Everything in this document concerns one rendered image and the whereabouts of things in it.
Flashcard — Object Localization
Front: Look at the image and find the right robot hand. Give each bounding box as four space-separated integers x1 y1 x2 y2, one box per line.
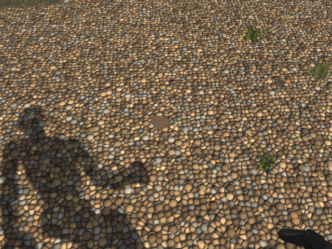
278 229 332 249

